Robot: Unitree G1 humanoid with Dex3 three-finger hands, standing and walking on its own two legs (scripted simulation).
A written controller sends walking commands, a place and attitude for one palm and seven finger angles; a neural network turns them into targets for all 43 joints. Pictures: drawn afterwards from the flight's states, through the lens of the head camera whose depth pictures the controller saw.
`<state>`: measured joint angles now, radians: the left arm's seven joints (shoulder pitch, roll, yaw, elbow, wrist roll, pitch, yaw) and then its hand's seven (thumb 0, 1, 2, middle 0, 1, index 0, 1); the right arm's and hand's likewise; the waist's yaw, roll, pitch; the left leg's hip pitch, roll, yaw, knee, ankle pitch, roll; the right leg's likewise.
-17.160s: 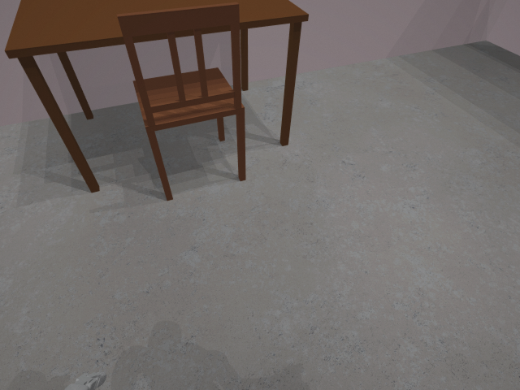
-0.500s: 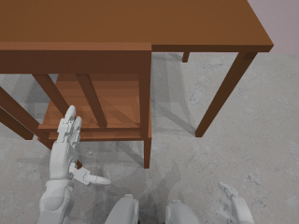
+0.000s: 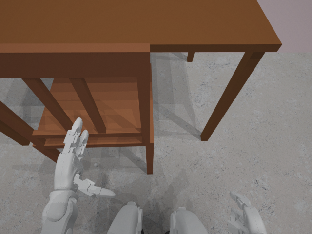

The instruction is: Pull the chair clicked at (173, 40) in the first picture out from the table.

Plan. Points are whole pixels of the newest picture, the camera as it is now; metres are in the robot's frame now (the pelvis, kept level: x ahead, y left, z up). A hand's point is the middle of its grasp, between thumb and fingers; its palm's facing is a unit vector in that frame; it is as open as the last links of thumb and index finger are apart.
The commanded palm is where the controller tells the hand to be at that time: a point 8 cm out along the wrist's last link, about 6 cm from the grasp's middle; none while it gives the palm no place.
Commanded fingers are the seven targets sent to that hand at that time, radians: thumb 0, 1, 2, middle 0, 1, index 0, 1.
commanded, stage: aim the fingers beside a spindle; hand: left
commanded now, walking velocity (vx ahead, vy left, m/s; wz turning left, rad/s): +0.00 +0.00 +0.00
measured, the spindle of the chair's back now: (55, 109) +0.42 +0.29 +0.03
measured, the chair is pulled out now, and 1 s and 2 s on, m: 0.00 0.00 0.00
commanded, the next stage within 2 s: none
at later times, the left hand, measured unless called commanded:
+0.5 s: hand (79, 154) +0.29 +0.19 +0.04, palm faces +0.13 -0.99 -0.07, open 16.9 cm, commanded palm +0.26 +0.22 +0.02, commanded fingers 0.00 -0.50 0.30 -0.06 -0.08 -0.06 -0.08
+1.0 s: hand (98, 170) +0.27 +0.15 +0.00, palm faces +0.03 -1.00 +0.04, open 16.9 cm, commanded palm +0.26 +0.22 +0.04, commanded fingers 0.00 -0.50 0.30 -0.06 -0.08 -0.06 -0.08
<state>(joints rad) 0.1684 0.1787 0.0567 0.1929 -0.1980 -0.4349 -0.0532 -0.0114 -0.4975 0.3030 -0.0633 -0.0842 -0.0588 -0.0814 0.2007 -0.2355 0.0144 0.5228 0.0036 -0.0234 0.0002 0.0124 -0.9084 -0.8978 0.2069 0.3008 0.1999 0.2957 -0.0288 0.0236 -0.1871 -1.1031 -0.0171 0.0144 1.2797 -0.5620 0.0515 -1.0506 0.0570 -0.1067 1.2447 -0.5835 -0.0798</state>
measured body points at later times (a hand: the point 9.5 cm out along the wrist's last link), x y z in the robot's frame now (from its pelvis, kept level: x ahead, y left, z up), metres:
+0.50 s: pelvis +0.00 +0.00 +0.00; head +0.09 +0.01 +0.44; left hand +0.28 +0.24 +0.05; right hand +0.17 -0.23 -0.10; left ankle +0.02 +0.09 -0.62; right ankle +0.00 -0.08 -0.62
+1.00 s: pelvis +0.00 +0.01 +0.00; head +0.10 +0.03 +0.44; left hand +0.26 +0.21 +0.00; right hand +0.17 -0.23 -0.10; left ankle +0.02 +0.09 -0.62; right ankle +0.00 -0.08 -0.62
